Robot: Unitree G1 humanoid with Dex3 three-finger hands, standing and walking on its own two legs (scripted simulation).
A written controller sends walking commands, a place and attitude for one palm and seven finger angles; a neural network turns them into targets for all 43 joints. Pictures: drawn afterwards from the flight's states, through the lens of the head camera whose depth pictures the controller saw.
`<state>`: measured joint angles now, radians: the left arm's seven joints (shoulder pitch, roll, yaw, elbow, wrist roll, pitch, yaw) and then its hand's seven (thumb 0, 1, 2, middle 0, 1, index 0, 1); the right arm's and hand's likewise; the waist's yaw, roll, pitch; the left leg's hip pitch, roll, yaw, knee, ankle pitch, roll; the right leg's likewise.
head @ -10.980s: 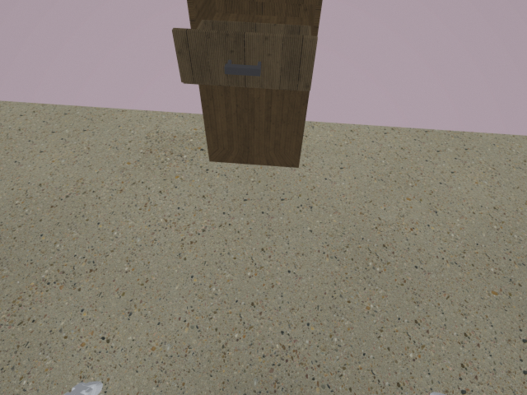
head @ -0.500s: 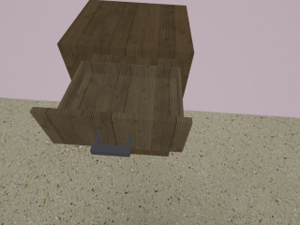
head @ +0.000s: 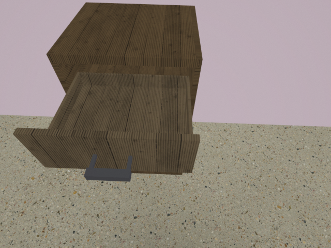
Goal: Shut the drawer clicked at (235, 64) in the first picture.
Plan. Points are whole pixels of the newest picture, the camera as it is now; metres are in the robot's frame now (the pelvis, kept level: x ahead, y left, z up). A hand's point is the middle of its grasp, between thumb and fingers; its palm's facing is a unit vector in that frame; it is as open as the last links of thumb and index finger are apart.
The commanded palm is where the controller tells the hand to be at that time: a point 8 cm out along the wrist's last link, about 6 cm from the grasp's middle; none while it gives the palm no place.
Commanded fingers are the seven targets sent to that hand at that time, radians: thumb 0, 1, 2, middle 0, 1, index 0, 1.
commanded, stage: come to a stop and stand still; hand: left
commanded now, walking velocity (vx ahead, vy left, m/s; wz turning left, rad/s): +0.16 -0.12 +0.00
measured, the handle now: (110, 166) +0.32 +0.17 -0.02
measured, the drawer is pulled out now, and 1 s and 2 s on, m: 0.30 0.30 0.30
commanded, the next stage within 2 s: look again from close up in 0.98 s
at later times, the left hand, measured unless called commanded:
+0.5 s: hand out of the picture +0.01 +0.16 -0.17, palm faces +0.02 -0.97 -0.25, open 7.3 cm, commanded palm none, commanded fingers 0.00 0.90 0.90 -0.20 -0.30 -0.20 -0.30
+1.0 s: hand out of the picture +0.00 +0.21 -0.17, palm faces -0.03 -0.97 -0.23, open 7.3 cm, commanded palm none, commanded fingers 0.00 0.90 0.90 -0.20 -0.30 -0.20 -0.30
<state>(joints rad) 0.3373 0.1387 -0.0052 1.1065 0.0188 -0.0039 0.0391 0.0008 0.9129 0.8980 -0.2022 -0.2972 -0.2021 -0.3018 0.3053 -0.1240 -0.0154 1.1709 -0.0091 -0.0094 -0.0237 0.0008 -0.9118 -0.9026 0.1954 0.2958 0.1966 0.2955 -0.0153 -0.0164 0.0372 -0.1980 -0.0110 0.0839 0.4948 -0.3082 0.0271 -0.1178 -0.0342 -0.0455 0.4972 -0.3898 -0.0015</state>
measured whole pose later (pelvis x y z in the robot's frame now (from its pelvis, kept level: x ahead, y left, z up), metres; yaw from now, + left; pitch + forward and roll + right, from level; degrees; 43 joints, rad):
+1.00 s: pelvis -0.03 +0.02 +0.00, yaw -1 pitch +1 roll +0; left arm 0.29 0.19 -0.01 0.99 0.02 0.02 0.04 0.00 0.91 0.90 -0.20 -0.30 -0.20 -0.30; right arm 0.28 -0.19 0.01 1.01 -0.01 0.00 -0.01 0.00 -0.92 -0.90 0.20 0.30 0.20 0.30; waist 0.00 -0.01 0.03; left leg -0.26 -0.05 0.08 0.48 -0.24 0.07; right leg -0.19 -0.04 0.01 0.50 -0.33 0.02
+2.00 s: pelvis -0.06 -0.02 -0.06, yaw -1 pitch +10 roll +1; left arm 0.42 0.14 0.08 0.09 -0.22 -0.52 -0.24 0.01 0.92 0.90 -0.37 -0.49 -0.37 -0.49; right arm 0.14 -0.25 -0.06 0.59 0.02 -0.22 0.01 0.01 -0.91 -0.90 0.20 0.30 0.20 0.30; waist -0.03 -0.03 -0.15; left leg -0.74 0.01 0.04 0.97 -0.40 0.01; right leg -0.66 0.00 -0.05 1.00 -0.50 -0.04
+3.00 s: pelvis -0.04 +0.00 -0.05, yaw +1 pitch +7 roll -2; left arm 0.65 0.16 -0.06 -0.41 -0.16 -0.23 -0.08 0.01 0.90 0.90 -1.35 -1.54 -1.35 -1.54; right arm 0.22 -0.20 0.05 0.42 0.04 -0.16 -0.01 0.01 -0.91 -0.90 0.20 0.30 0.20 0.30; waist 0.01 0.04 -0.12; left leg -0.63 0.00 0.01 0.93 -0.42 0.04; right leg -0.51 0.00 -0.07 0.90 -0.51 -0.01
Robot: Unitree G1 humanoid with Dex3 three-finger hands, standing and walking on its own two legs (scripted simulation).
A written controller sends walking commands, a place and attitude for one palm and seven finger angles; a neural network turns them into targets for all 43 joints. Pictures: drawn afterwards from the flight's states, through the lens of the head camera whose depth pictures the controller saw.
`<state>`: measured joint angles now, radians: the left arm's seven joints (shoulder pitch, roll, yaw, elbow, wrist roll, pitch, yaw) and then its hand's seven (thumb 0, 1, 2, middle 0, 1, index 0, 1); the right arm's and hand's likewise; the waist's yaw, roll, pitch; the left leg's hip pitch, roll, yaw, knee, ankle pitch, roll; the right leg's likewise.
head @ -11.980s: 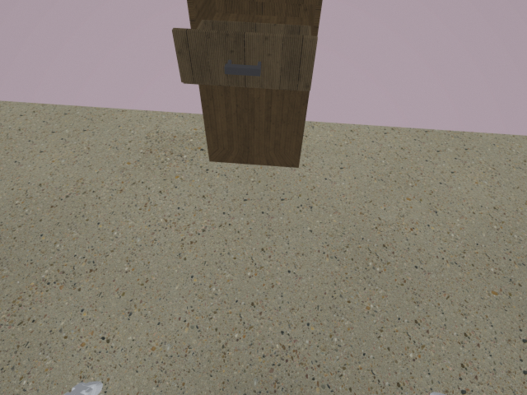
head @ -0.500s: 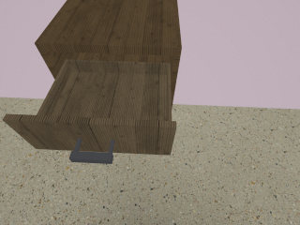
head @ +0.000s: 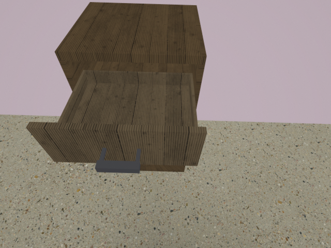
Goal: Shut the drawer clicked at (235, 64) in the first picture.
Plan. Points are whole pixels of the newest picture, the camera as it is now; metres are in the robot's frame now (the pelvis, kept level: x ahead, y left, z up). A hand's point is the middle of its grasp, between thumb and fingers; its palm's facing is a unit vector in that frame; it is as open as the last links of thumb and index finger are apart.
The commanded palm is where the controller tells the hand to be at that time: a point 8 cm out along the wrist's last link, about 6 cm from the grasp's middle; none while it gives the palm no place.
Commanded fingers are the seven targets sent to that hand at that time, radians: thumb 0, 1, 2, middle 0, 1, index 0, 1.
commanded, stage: look again from close up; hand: left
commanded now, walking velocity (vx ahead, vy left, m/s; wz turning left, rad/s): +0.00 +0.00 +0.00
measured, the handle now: (119, 159) +0.35 +0.15 -0.03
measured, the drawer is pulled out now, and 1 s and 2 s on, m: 0.30 0.30 0.30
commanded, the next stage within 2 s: raise the hand and make a fist in 0.56 s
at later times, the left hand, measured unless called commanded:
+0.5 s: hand out of the picture +0.01 +0.15 -0.18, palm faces +0.01 -0.99 -0.17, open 7.3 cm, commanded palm none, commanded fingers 0.00 0.90 0.90 -0.20 -0.30 -0.20 -0.30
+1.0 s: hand (121, 227) +0.17 +0.11 -0.01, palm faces -0.01 -1.00 +0.02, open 6.3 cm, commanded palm +0.11 +0.19 -0.04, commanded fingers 0.00 0.90 0.90 -0.56 -0.69 -0.56 -0.69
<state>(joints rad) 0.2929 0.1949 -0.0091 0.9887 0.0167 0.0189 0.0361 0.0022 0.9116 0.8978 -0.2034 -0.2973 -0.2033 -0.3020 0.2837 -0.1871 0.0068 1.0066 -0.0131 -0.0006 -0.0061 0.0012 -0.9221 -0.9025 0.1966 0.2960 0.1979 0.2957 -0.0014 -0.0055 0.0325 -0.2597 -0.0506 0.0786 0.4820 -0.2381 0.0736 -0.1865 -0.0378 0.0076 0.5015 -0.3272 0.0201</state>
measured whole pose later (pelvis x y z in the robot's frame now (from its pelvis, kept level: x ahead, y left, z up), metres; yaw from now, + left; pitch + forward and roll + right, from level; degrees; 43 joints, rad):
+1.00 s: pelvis -0.03 -0.04 -0.06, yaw +1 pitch +10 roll +1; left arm 0.42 0.14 0.08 0.09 -0.22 -0.52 -0.24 0.01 0.92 0.90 -0.37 -0.49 -0.37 -0.49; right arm 0.14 -0.25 -0.06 0.59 0.02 -0.22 0.01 0.01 -0.91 -0.90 0.20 0.30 0.20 0.30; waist -0.03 -0.03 -0.15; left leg -0.74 0.01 0.04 0.97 -0.40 0.01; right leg -0.66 0.00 -0.05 1.00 -0.50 -0.04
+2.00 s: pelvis -0.02 -0.02 -0.05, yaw +2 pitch +7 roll -2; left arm 0.65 0.16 -0.06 -0.41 -0.16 -0.23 -0.08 0.01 0.90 0.90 -1.35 -1.54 -1.35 -1.54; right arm 0.22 -0.20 0.05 0.42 0.04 -0.16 -0.01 0.01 -0.91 -0.90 0.20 0.30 0.20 0.30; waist 0.01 0.04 -0.12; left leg -0.63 0.00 0.01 0.93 -0.42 0.04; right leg -0.51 0.00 -0.07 0.90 -0.51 -0.01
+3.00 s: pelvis -0.01 -0.06 -0.04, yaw +3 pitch +7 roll +0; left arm 0.53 0.17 0.04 -0.22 -0.21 -0.30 -0.16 0.01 0.90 0.90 -1.40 -1.60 -1.40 -1.60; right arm 0.24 -0.25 0.02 0.52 0.04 -0.19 -0.03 0.01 -0.91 -0.90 0.20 0.30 0.20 0.30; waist -0.01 0.04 -0.10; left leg -0.59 0.02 -0.01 0.87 -0.40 -0.02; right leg -0.49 0.02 -0.10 0.88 -0.51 -0.06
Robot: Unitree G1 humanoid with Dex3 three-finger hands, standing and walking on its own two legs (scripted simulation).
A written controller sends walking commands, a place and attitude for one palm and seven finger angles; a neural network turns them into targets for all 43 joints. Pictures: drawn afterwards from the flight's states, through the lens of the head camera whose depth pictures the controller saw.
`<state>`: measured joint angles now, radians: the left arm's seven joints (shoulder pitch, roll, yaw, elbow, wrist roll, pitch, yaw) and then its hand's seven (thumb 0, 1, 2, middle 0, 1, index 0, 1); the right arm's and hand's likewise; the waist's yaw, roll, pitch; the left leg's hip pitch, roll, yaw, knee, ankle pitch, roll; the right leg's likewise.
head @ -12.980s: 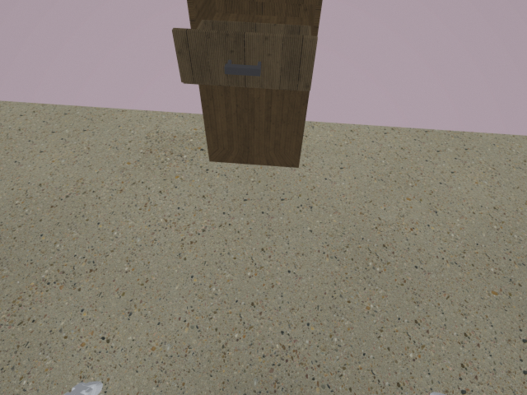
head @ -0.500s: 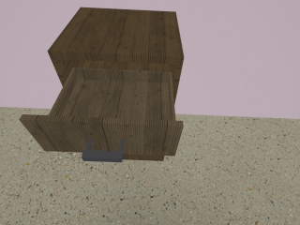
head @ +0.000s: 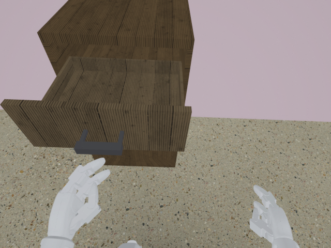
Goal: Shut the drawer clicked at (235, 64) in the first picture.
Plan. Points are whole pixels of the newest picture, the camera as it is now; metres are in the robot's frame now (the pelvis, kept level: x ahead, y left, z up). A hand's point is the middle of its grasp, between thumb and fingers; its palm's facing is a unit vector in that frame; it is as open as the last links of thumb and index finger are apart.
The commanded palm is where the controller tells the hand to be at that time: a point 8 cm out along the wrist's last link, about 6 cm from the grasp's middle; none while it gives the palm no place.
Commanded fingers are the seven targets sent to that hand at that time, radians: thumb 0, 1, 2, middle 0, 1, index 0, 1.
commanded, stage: raise the hand and make a fist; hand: left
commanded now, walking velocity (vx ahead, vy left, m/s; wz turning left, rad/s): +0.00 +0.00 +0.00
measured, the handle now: (101, 141) +0.38 +0.19 +0.03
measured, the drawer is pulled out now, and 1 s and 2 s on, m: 0.30 0.30 0.30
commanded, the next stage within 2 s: bring the fist close to the handle in 1.56 s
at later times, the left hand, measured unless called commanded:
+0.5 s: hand (85, 207) +0.20 +0.17 +0.07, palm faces +0.06 -1.00 -0.05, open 3.8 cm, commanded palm +0.15 +0.22 +0.07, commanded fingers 0.00 0.90 0.90 -1.06 -1.23 -1.06 -1.23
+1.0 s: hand (88, 204) +0.19 +0.15 +0.11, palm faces +0.02 -1.00 -0.01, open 3.2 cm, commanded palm +0.15 +0.20 +0.12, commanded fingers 0.00 0.90 0.90 -1.40 -1.60 -1.40 -1.60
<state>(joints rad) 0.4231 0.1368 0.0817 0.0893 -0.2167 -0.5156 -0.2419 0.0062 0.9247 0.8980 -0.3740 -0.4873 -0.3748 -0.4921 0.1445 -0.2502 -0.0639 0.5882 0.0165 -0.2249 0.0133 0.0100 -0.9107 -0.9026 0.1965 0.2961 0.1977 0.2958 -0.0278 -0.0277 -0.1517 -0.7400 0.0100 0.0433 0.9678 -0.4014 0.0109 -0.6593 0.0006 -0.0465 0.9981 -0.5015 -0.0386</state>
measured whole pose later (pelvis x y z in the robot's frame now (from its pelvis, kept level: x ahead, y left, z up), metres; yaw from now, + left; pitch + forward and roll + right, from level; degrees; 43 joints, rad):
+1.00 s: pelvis +0.02 +0.02 +0.01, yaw +1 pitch +7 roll -2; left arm 0.65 0.16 -0.06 -0.41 -0.16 -0.23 -0.08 0.01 0.90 0.90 -1.35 -1.54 -1.35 -1.54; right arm 0.22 -0.20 0.05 0.42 0.04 -0.16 -0.01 0.01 -0.91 -0.90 0.20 0.30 0.20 0.30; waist 0.01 0.04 -0.12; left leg -0.63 0.00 0.01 0.93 -0.42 0.04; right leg -0.51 0.00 -0.07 0.90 -0.51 -0.01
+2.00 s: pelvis +0.02 -0.02 +0.02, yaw +2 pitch +7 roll +0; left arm 0.53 0.17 0.04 -0.22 -0.21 -0.30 -0.16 0.01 0.90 0.90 -1.40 -1.60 -1.40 -1.60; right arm 0.24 -0.25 0.02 0.52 0.04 -0.19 -0.03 0.01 -0.91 -0.90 0.20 0.30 0.20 0.30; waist -0.01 0.04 -0.10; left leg -0.59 0.02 -0.01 0.87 -0.40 -0.02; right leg -0.49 0.02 -0.10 0.88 -0.51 -0.06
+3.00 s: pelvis +0.01 +0.01 -0.02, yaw +0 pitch +15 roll -1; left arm 0.20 0.16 0.01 0.08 -0.15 -0.36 -0.03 0.01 0.90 0.90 -1.40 -1.60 -1.40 -1.60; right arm 0.24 -0.24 0.02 0.51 0.01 -0.05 0.00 0.01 -0.91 -0.90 0.20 0.30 0.20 0.30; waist -0.04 0.03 -0.14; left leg -0.87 0.02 0.01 1.08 -0.46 0.02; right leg -0.76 0.02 -0.07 1.07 -0.56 -0.03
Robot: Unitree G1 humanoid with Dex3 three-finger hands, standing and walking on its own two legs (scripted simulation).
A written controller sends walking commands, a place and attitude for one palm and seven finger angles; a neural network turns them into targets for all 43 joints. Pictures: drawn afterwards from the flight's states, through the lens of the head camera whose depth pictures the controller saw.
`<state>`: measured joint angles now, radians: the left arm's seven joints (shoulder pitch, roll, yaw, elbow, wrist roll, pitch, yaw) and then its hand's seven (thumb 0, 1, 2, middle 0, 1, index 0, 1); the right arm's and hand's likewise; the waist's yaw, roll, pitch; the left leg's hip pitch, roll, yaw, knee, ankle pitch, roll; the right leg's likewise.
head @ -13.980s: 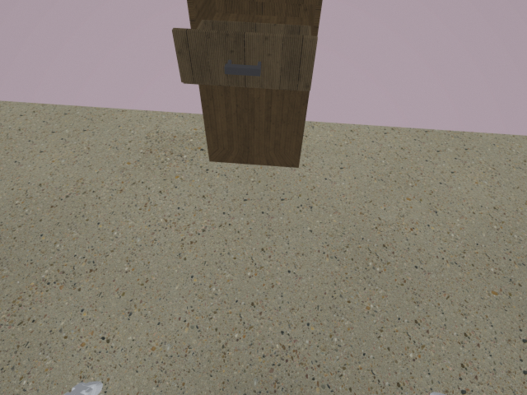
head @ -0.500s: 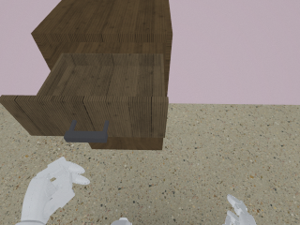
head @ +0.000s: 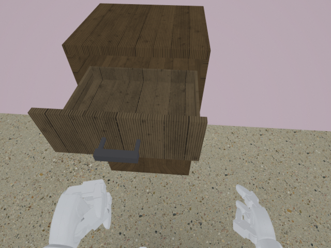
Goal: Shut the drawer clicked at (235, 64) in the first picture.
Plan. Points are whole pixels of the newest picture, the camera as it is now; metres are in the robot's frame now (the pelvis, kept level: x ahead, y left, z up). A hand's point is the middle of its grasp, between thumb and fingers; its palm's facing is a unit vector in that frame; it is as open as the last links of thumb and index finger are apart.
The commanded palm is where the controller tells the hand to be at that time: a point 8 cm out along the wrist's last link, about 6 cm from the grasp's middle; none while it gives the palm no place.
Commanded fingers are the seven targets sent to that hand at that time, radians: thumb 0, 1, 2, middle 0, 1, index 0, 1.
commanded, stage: raise the hand and make a fist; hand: left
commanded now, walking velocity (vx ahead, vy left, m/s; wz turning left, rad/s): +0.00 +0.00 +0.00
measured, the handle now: (118, 148) +0.37 +0.16 +0.02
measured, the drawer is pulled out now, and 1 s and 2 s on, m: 0.30 0.30 0.30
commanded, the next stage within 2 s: bring the fist close to the handle in 0.56 s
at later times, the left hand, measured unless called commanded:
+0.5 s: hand (114, 212) +0.17 +0.11 +0.12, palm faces +0.01 -1.00 -0.06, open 3.3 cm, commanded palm +0.14 +0.16 +0.12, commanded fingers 0.00 0.90 0.90 -1.40 -1.60 -1.40 -1.60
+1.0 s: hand (121, 201) +0.20 +0.11 +0.09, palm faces -0.01 -1.00 -0.05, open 3.3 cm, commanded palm +0.18 +0.17 +0.09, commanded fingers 0.00 0.90 0.90 -1.40 -1.60 -1.40 -1.60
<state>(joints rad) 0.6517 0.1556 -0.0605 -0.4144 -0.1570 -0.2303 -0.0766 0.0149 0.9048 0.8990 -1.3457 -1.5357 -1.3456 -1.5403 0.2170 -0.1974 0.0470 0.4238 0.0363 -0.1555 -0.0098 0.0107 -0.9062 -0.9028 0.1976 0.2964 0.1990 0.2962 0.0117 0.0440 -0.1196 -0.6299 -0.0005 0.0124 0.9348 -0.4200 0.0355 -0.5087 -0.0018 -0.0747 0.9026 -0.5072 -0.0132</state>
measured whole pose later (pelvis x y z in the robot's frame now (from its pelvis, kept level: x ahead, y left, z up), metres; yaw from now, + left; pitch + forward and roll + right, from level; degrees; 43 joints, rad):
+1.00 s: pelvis +0.01 -0.04 +0.01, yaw +1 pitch +7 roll +0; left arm 0.53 0.17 0.04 -0.22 -0.21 -0.30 -0.16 0.01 0.90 0.90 -1.40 -1.60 -1.40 -1.60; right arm 0.24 -0.25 0.02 0.52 0.04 -0.19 -0.03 0.01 -0.91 -0.90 0.20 0.30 0.20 0.30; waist -0.01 0.04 -0.10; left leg -0.59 0.02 -0.01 0.87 -0.40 -0.02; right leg -0.49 0.02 -0.10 0.88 -0.51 -0.06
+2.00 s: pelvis -0.01 -0.01 -0.03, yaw -1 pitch +15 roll -1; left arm 0.20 0.16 0.01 0.08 -0.15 -0.36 -0.03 0.01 0.90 0.90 -1.40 -1.60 -1.40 -1.60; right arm 0.24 -0.24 0.02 0.51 0.01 -0.05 0.00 0.01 -0.91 -0.90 0.20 0.30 0.20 0.30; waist -0.04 0.03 -0.14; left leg -0.87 0.02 0.01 1.08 -0.46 0.02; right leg -0.76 0.02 -0.07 1.07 -0.56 -0.03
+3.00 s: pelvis -0.02 -0.01 -0.03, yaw -1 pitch +15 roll -2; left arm -0.27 0.22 0.12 0.55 -0.16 -0.40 -0.06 -0.02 0.78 0.90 -1.40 -1.60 -1.40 -1.60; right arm 0.25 -0.26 0.02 0.61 0.02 -0.03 -0.02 0.01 -0.91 -0.90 0.20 0.30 0.20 0.30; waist -0.07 0.03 -0.12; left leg -0.91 0.03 0.01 1.07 -0.43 0.01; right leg -0.81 0.03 -0.08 1.06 -0.53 -0.04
